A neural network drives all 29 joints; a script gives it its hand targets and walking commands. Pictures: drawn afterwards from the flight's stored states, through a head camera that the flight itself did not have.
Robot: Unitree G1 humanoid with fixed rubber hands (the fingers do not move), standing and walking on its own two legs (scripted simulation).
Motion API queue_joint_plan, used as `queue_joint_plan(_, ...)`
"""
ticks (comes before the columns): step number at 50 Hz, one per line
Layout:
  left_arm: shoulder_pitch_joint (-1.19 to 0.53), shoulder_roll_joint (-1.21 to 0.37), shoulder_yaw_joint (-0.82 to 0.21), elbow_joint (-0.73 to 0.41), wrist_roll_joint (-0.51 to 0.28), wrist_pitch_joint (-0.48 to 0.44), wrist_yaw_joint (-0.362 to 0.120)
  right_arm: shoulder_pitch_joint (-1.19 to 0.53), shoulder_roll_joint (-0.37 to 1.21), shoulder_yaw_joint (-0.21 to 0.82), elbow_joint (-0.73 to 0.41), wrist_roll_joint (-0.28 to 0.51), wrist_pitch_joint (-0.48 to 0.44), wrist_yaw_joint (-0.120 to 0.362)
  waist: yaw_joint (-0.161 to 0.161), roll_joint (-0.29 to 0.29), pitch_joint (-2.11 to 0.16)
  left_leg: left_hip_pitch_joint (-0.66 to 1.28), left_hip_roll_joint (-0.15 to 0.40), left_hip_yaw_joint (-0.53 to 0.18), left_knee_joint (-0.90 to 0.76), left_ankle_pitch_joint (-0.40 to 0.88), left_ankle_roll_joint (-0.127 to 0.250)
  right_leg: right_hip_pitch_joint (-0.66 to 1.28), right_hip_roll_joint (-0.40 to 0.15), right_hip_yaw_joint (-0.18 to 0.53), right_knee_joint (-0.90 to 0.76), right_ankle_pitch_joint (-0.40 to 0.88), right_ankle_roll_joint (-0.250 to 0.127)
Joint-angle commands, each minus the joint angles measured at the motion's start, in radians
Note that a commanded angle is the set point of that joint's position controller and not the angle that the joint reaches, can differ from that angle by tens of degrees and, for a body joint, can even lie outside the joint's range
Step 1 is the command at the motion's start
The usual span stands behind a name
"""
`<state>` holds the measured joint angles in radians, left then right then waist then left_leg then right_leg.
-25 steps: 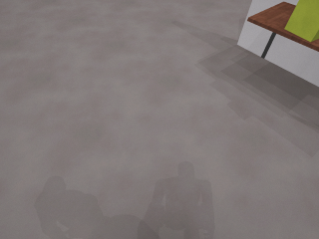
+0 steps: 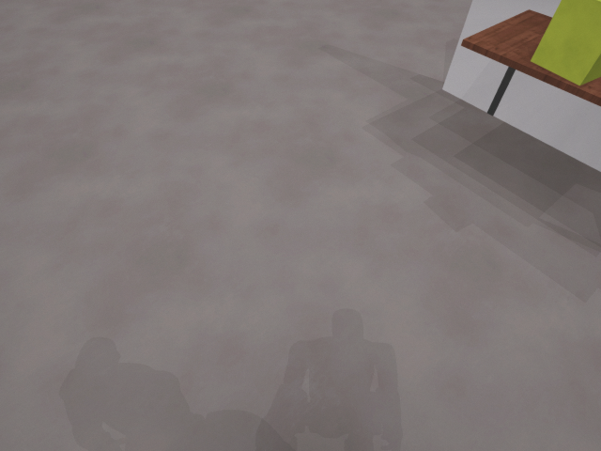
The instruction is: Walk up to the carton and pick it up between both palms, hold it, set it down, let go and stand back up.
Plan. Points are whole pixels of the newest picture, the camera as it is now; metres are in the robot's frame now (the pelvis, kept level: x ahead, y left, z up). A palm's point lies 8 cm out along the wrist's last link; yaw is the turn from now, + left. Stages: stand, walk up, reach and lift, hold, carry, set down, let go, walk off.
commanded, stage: stand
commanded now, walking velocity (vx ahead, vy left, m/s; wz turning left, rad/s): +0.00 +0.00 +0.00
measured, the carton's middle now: (590, 33) +1.45 -1.01 -0.09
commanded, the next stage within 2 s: walk up in 0.18 s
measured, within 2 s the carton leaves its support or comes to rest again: neither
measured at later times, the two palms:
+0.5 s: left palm out of the picture +0.00 +0.21 -0.15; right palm out of the picture -0.01 -0.21 -0.15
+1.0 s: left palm (290, 343) +0.30 +0.03 -0.15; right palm (594, 442) +0.17 -0.44 -0.17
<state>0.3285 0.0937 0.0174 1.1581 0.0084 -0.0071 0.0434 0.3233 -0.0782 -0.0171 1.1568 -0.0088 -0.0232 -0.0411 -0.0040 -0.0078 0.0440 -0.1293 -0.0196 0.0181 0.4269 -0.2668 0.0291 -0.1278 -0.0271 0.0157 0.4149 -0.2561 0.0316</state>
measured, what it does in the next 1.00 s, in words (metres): walks ahead, turning right: right foot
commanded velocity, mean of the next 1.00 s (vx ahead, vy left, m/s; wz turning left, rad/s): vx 0.00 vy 0.00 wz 0.00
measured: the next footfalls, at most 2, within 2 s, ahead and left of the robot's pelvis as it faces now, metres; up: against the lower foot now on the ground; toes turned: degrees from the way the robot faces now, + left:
right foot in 0.80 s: +0.24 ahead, -0.33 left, +0.00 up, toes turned -26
left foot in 1.30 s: +0.60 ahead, -0.19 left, +0.00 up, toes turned -25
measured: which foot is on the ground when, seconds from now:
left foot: down 0.00-0.86, up 0.88-1.00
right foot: down 0.00-0.40, up 0.42-0.78, down 0.80-1.00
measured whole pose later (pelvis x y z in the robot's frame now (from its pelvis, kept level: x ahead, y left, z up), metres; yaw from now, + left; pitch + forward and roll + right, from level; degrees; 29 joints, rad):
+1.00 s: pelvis +0.20 -0.18 -0.03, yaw -25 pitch -5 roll -1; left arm 0.33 0.15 0.01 0.93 0.00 -0.02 0.00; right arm 0.25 -0.31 0.01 0.89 -0.02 -0.03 0.03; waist 0.06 0.09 0.14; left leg -0.28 0.09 0.03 1.34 -0.48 0.02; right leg -0.34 0.00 -0.02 0.74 -0.31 -0.01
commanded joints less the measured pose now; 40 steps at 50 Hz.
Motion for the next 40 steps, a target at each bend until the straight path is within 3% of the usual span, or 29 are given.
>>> queue_joint_plan(1,0.109,0.083,0.009,0.0,0.004,-0.01,0.002,0.101,-0.096,-0.021,-0.015,0.003,-0.001,0.0,-0.007,-0.054,0.033,-0.03,0.094,-0.078,-0.099,0.146,0.018,-0.02,-0.052,0.044,-0.073,0.154,-0.043)
queue_joint_plan(3,0.093,0.033,0.002,-0.001,0.008,0.0,0.003,0.054,-0.075,-0.014,-0.018,0.001,0.005,-0.001,0.015,0.002,0.129,-0.095,0.084,-0.073,-0.097,0.138,0.012,-0.058,-0.058,0.043,-0.083,0.152,-0.039)
queue_joint_plan(6,0.097,0.083,0.008,-0.006,-0.003,-0.005,-0.001,0.046,-0.073,-0.015,-0.025,0.002,-0.002,0.001,0.022,0.013,0.066,-0.031,0.096,-0.079,-0.092,0.19,0.022,-0.057,-0.061,0.052,-0.066,0.185,-0.048)
queue_joint_plan(8,0.061,0.072,0.012,-0.021,0.004,-0.008,-0.003,0.092,-0.083,-0.014,-0.006,0.001,0.001,-0.002,-0.006,0.066,0.043,-0.03,0.095,-0.081,-0.1,0.183,0.013,-0.02,-0.053,0.044,-0.059,0.187,-0.041)
queue_joint_plan(10,0.076,0.087,0.014,-0.011,0.0,-0.012,0.001,0.12,-0.068,-0.012,-0.003,0.003,0.004,-0.009,-0.025,0.024,0.037,-0.028,0.095,-0.086,-0.097,0.182,0.014,-0.017,-0.05,0.04,-0.06,0.176,-0.04)
queue_joint_plan(12,0.1,0.056,0.007,0.004,-0.008,-0.011,0.004,0.084,-0.079,-0.015,-0.016,0.0,-0.007,0.0,-0.001,0.045,-0.013,0.022,0.108,-0.076,-0.085,0.278,0.017,-0.003,-0.056,0.042,-0.046,0.217,-0.032)
queue_joint_plan(13,0.117,0.014,-0.008,0.011,-0.004,-0.004,0.004,0.086,-0.099,-0.017,-0.014,0.003,-0.007,0.004,0.011,0.016,0.047,-0.049,0.108,-0.087,-0.083,0.247,0.023,-0.009,-0.057,0.039,-0.053,0.205,-0.033)
queue_joint_plan(14,0.11,0.067,0.007,-0.001,0.002,-0.003,0.01,0.094,-0.094,-0.017,0.001,-0.001,-0.008,-0.001,0.003,0.037,0.05,-0.037,0.104,-0.094,-0.11,0.199,0.016,-0.007,-0.056,0.038,-0.059,0.175,-0.033)
queue_joint_plan(15,0.063,0.028,0.003,0.001,0.001,0.004,0.011,0.087,-0.094,-0.014,0.0,-0.003,-0.007,-0.004,-0.001,0.005,0.061,-0.029,0.108,-0.091,-0.101,0.244,0.016,-0.01,-0.054,0.021,-0.044,0.179,-0.032)
queue_joint_plan(16,0.059,0.055,0.009,-0.012,0.002,0.003,0.01,0.1,-0.094,-0.015,-0.006,-0.006,-0.01,-0.002,-0.011,0.048,0.015,0.011,0.111,-0.087,-0.097,0.319,0.019,-0.005,-0.068,0.03,-0.037,0.202,-0.03)
queue_joint_plan(18,0.067,0.111,0.028,-0.02,0.0,-0.006,-0.001,0.087,-0.051,0.0,-0.015,0.002,0.0,-0.007,0.0,0.042,0.037,0.003,0.107,-0.075,-0.073,0.336,0.016,-0.027,-0.051,0.03,-0.048,0.209,-0.023)
queue_joint_plan(19,0.02,0.228,0.061,-0.063,0.026,-0.017,-0.017,0.101,-0.296,-0.084,-0.117,-0.056,-0.029,-0.016,-0.054,0.1,-0.034,0.324,0.204,-0.197,-0.058,-0.254,0.084,-0.392,0.025,0.018,0.243,-0.241,-0.053)
queue_joint_plan(20,-0.083,0.231,0.055,-0.12,0.036,-0.011,-0.029,0.15,-0.328,-0.107,-0.108,-0.056,-0.035,-0.03,-0.091,0.129,0.045,0.384,0.414,-0.41,-0.219,-0.474,0.181,-0.673,0.027,-0.019,0.487,-0.353,-0.02)
queue_joint_plan(21,-0.13,0.213,0.046,-0.142,0.064,0.004,-0.041,0.161,-0.318,-0.107,-0.092,-0.051,-0.038,-0.044,-0.094,0.062,0.126,0.343,0.53,-0.464,-0.253,-0.488,0.21,-0.774,-0.071,0.021,0.61,-0.296,0.004)
queue_joint_plan(22,-0.128,0.198,0.044,-0.151,0.07,0.011,-0.052,0.149,-0.304,-0.094,-0.098,-0.049,-0.04,-0.049,-0.084,0.03,0.154,0.275,0.532,-0.421,-0.249,-0.439,0.218,-0.761,-0.092,0.021,0.634,-0.266,0.008)
queue_joint_plan(23,-0.164,0.182,0.038,-0.184,0.08,0.009,-0.061,0.15,-0.274,-0.088,-0.103,-0.041,-0.048,-0.047,-0.096,0.035,0.178,0.186,0.52,-0.386,-0.258,-0.43,0.2,-0.744,-0.113,0.043,0.632,-0.228,0.007)
queue_joint_plan(25,-0.142,0.18,0.056,-0.194,0.075,-0.001,-0.072,0.111,-0.224,-0.069,-0.117,-0.053,-0.071,-0.042,-0.067,0.066,0.206,0.076,0.471,-0.291,-0.281,-0.409,0.173,-0.664,-0.142,0.06,0.651,-0.14,0.004)
queue_joint_plan(26,-0.136,0.189,0.057,-0.201,0.066,-0.002,-0.084,0.115,-0.216,-0.062,-0.113,-0.054,-0.077,-0.036,-0.063,0.097,0.179,0.081,0.438,-0.216,-0.283,-0.383,0.161,-0.659,-0.129,0.047,0.638,-0.103,0.02)
queue_joint_plan(27,-0.098,0.185,0.058,-0.204,0.062,0.004,-0.09,0.075,-0.236,-0.067,-0.132,-0.057,-0.079,-0.036,-0.028,0.113,0.169,0.044,0.461,-0.201,-0.291,-0.405,0.169,-0.633,-0.129,0.053,0.682,-0.09,0.027)
queue_joint_plan(28,-0.073,0.183,0.058,-0.205,0.057,0.009,-0.095,0.032,-0.242,-0.063,-0.157,-0.053,-0.079,-0.037,-0.01,0.176,0.177,-0.029,0.434,-0.115,-0.313,-0.42,0.156,-0.597,-0.127,0.049,0.689,-0.053,0.03)
queue_joint_plan(30,-0.061,0.183,0.053,-0.224,0.046,0.015,-0.103,-0.035,-0.275,-0.064,-0.183,-0.062,-0.082,-0.029,0.018,0.221,0.193,-0.012,0.425,-0.012,-0.301,-0.392,0.156,-0.592,-0.147,0.031,0.607,0.004,0.031)
queue_joint_plan(32,-0.094,0.187,0.049,-0.235,0.038,0.007,-0.116,-0.033,-0.264,-0.058,-0.192,-0.066,-0.084,-0.014,0.026,0.191,0.222,-0.079,0.351,0.127,-0.276,-0.347,0.128,-0.489,-0.134,-0.007,0.512,0.094,0.02)
queue_joint_plan(33,-0.084,0.178,0.041,-0.227,0.034,0.002,-0.122,-0.055,-0.279,-0.052,-0.202,-0.068,-0.085,-0.009,0.034,0.217,0.236,-0.112,0.323,0.19,-0.256,-0.327,0.121,-0.417,-0.122,-0.054,0.425,0.124,0.01)
queue_joint_plan(34,-0.102,0.184,0.038,-0.242,0.032,-0.003,-0.128,-0.022,-0.276,-0.048,-0.194,-0.066,-0.08,-0.001,0.021,0.172,0.26,-0.181,0.317,0.218,-0.25,-0.332,0.11,-0.342,-0.107,-0.085,0.393,0.147,-0.001)
queue_joint_plan(35,-0.087,0.181,0.036,-0.225,0.03,-0.009,-0.13,-0.003,-0.292,-0.049,-0.194,-0.074,-0.077,0.003,0.036,0.159,0.262,-0.195,0.321,0.226,-0.232,-0.331,0.122,-0.277,-0.083,-0.123,0.378,0.175,-0.008)
queue_joint_plan(37,-0.07,0.21,0.043,-0.24,0.043,-0.017,-0.125,0.039,-0.318,-0.041,-0.2,-0.073,-0.066,0.012,0.027,0.118,0.243,-0.169,0.355,0.227,-0.147,-0.211,0.114,-0.207,-0.049,-0.152,0.338,0.142,-0.049)
queue_joint_plan(38,-0.001,0.236,0.053,-0.22,0.047,-0.025,-0.116,0.023,-0.361,-0.048,-0.207,-0.071,-0.056,0.013,0.058,0.1,0.223,-0.18,0.363,0.243,-0.043,-0.112,0.115,-0.124,-0.031,-0.183,0.311,0.106,-0.059)
queue_joint_plan(39,0.115,0.267,0.068,-0.179,0.054,-0.029,-0.103,0.02,-0.382,-0.047,-0.212,-0.082,-0.044,0.018,0.108,-0.003,0.121,-0.159,0.332,0.28,0.173,0.017,0.099,0.013,-0.005,-0.172,0.278,0.052,-0.083)
queue_joint_plan(40,0.259,0.317,0.084,-0.14,0.049,-0.035,-0.083,0.053,-0.348,-0.029,-0.224,-0.084,-0.032,0.031,0.173,-0.13,0.021,-0.142,0.229,0.322,0.48,0.142,0.069,0.13,0.072,-0.173,0.264,-0.026,-0.097)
